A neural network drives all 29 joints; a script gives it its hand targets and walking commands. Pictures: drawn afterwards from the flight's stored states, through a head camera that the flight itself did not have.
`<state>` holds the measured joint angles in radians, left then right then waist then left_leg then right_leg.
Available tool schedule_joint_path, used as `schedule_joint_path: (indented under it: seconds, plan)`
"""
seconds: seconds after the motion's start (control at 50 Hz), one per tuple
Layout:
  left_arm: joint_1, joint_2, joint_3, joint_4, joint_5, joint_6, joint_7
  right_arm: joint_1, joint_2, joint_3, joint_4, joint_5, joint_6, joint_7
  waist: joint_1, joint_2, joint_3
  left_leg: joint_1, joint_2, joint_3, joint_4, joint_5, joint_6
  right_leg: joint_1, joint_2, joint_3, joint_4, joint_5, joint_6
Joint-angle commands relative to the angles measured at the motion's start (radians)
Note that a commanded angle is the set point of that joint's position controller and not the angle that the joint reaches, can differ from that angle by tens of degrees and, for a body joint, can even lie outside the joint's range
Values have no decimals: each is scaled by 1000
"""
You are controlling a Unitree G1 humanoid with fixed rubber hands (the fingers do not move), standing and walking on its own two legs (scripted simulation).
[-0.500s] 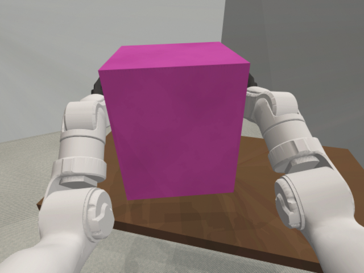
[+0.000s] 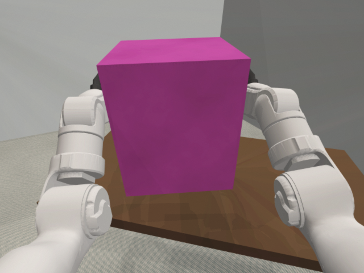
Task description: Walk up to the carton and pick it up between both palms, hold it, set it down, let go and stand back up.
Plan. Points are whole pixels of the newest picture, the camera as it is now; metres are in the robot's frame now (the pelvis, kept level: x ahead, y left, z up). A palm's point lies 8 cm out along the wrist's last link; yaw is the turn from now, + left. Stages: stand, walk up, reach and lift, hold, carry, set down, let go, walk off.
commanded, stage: hold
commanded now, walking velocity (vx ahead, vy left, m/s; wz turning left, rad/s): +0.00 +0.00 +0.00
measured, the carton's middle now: (175, 112) +0.35 +0.00 +0.29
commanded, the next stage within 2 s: none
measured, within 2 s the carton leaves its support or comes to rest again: neither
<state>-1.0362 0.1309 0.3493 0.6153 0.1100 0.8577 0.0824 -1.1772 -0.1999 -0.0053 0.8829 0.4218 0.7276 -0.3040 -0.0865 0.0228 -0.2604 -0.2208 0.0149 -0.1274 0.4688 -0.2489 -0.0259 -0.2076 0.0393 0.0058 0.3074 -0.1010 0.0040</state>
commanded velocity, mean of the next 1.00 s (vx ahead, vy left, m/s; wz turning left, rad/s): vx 0.00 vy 0.00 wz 0.00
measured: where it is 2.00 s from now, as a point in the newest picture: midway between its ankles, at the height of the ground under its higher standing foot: outside the picture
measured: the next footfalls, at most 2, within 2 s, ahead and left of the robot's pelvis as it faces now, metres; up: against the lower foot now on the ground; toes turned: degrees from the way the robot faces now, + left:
none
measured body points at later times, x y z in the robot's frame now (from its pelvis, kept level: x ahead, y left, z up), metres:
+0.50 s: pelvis +0.00 -0.01 +0.00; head -0.09 +0.01 +0.44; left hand +0.40 +0.15 +0.30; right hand +0.39 -0.16 +0.31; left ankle +0.00 +0.13 -0.74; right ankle +0.04 -0.13 -0.74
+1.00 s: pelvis +0.00 +0.00 +0.00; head -0.10 +0.01 +0.44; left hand +0.39 +0.15 +0.30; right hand +0.38 -0.15 +0.32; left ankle +0.00 +0.13 -0.74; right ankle +0.04 -0.13 -0.74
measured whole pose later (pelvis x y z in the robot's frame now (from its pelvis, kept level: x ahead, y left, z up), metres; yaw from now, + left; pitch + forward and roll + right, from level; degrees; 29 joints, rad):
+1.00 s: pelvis +0.00 +0.00 +0.00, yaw +0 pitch +0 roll -2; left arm -1.03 0.13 0.35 0.61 0.11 0.86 0.09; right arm -1.18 -0.21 0.01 0.89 0.43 0.73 -0.30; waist -0.08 0.02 -0.26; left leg -0.21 0.02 -0.13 0.47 -0.25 -0.03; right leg -0.20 0.05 0.01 0.31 -0.10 0.00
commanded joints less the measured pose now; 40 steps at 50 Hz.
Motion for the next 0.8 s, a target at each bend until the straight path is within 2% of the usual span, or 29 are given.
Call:
schedule_joint_path:
  seconds: [0.0, 0.02, 0.04, 0.06, 0.08, 0.1, 0.16, 0.2, 0.22, 0.28, 0.3, 0.32, 0.34, 0.38, 0.4, 0.42, 0.44, 0.46, 0.48, 0.5, 0.54, 0.58, 0.6, 0.64, 0.66, 0.68, 0.7, 0.72, 0.78]
  plan:
    - [-1045, -643, -321, -208, -175, -95, -154, -968, 721, 152, -361, 205, -38, 173, 3, 71, -362, -44, -45, 47, -108, 189, -41, 330, 60, 2, 6, 136, 13]
    - [-1057, -638, -313, -193, -174, -97, -156, -971, 724, 142, -328, 198, -39, 174, 7, 74, -336, -72, -48, 47, -119, 155, -36, 316, 59, 3, 4, 107, 15]
    - [-1039, -627, -286, -171, -158, -95, -160, -942, 731, 133, -273, 188, -34, 176, 10, 48, -287, -85, -48, 49, -128, 148, -31, 309, 59, 0, -2, 102, 16]
    - [-1075, -626, -282, -160, -152, -96, -162, -971, 722, 114, -274, 180, -42, 181, 10, 75, -300, -86, -45, 44, -141, 105, -31, 305, 53, 4, -2, 69, 14]
    - [-1082, -632, -284, -140, -149, -100, -163, -998, 725, 113, -274, 168, -47, 186, 18, 73, -295, -107, -43, 43, -149, 66, -18, 307, 46, 9, -2, 41, 15]
    - [-1081, -650, -300, -138, -165, -108, -160, -1023, 734, 120, -296, 182, -55, 189, 5, 69, -319, -121, -35, 32, -152, 70, -17, 325, 52, 11, 6, 67, 13]
    - [-1097, -645, -289, -143, -191, -128, -159, -1044, 754, 127, -334, 198, -66, 183, 15, 37, -372, -98, -52, 49, -121, 122, -16, 324, 45, 13, 10, 103, 18]
    - [-1067, -637, -294, -143, -185, -127, -157, -998, 750, 130, -325, 195, -62, 173, -4, 36, -393, -54, -59, 56, -96, 207, -27, 341, 41, 19, 4, 185, 18]
    - [-1071, -656, -314, -182, -199, -127, -159, -1019, 743, 129, -368, 209, -71, 169, -5, 62, -442, -37, -58, 50, -92, 238, -35, 356, 47, 14, 9, 214, 16]
    - [-1054, -631, -303, -180, -194, -123, -161, -997, 745, 146, -377, 212, -55, 156, -5, 23, -394, -25, -68, 52, -88, 213, -28, 332, 39, 20, -1, 195, 26]
    - [-1053, -652, -323, -203, -201, -124, -162, -1006, 748, 150, -403, 224, -62, 154, -13, 50, -432, -19, -67, 52, -77, 262, -32, 338, 43, 19, 5, 230, 21]
    - [-1022, -635, -309, -200, -189, -116, -162, -961, 741, 152, -378, 219, -55, 152, -7, 43, -393, -8, -74, 52, -79, 254, -30, 326, 39, 21, -1, 226, 28]
    - [-1061, -634, -332, -254, -199, -118, -163, -964, 750, 160, -391, 221, -56, 151, -24, 57, -434, 9, -73, 52, -73, 274, -36, 343, 42, 15, 7, 247, 27]
    - [-1030, -655, -354, -271, -211, -109, -161, -961, 737, 172, -460, 238, -55, 144, -29, 65, -462, 26, -70, 50, -62, 295, -46, 348, 48, 17, 8, 266, 25]
    - [-1052, -631, -364, -289, -212, -112, -163, -940, 743, 169, -424, 236, -46, 142, -35, 64, -450, 22, -74, 47, -65, 286, -44, 331, 45, 17, 10, 271, 29]
    - [-1046, -642, -354, -243, -206, -103, -163, -971, 732, 167, -435, 227, -45, 140, -24, 72, -401, -12, -70, 49, -73, 281, -44, 336, 49, 16, 1, 238, 26]
    - [-1043, -650, -360, -278, -214, -104, -162, -970, 739, 176, -456, 234, -48, 143, -18, 62, -413, -9, -71, 49, -78, 267, -43, 331, 50, 9, 8, 226, 27]
    - [-1024, -636, -339, -235, -202, -104, -158, -950, 744, 169, -406, 219, -42, 146, -6, 32, -347, -36, -69, 47, -84, 237, -35, 325, 53, 6, -1, 191, 27]
    - [-1013, -624, -317, -217, -186, -101, -162, -943, 724, 151, -380, 202, -38, 149, -5, 32, -326, -39, -67, 47, -100, 199, -35, 297, 49, 10, -15, 156, 25]
    - [-1038, -656, -360, -266, -216, -106, -161, -978, 751, 178, -444, 226, -53, 154, -4, 58, -398, -40, -67, 47, -96, 221, -38, 329, 51, 3, 4, 164, 23]
    - [-1056, -644, -356, -256, -215, -110, -158, -980, 745, 171, -428, 218, -43, 151, -8, 45, -395, -23, -65, 46, -82, 235, -34, 321, 49, 11, 0, 185, 24]
    - [-1004, -650, -363, -259, -218, -107, -155, -970, 753, 208, -477, 236, -45, 145, -3, 31, -440, 19, -68, 46, -71, 289, -37, 349, 52, 10, 11, 256, 32]
    - [-1030, -656, -386, -331, -234, -110, -151, -946, 755, 218, -490, 253, -43, 144, -9, 47, -476, 28, -67, 39, -59, 334, -45, 357, 54, 16, 20, 299, 25]
    - [-1032, -666, -376, -304, -226, -98, -146, -1006, 753, 209, -526, 259, -44, 146, -1, 42, -454, 26, -69, 40, -56, 296, -37, 335, 54, 12, 17, 252, 27]
    - [-1041, -638, -353, -267, -208, -97, -145, -979, 743, 186, -445, 236, -32, 150, -4, 27, -386, 13, -63, 44, -80, 241, -33, 293, 55, 11, 0, 189, 24]
    - [-1022, -640, -331, -245, -199, -97, -148, -982, 755, 189, -461, 227, -40, 153, 12, 0, -383, -4, -64, 47, -93, 213, -23, 300, 51, 7, -2, 165, 30]
    - [-999, -663, -337, -220, -203, -93, -150, -985, 745, 182, -467, 217, -44, 154, 11, 18, -385, -13, -62, 40, -93, 210, -24, 303, 48, 8, -6, 158, 26]
    - [-1016, -661, -351, -261, -209, -99, -148, -986, 763, 191, -481, 228, -44, 154, 12, 16, -412, -12, -62, 42, -94, 207, -23, 314, 54, 9, -1, 162, 24]
    - [-1034, -637, -329, -228, -200, -100, -149, -953, 751, 165, -380, 200, -33, 158, 2, 20, -353, -30, -52, 42, -103, 179, -28, 297, 54, 7, -3, 137, 18]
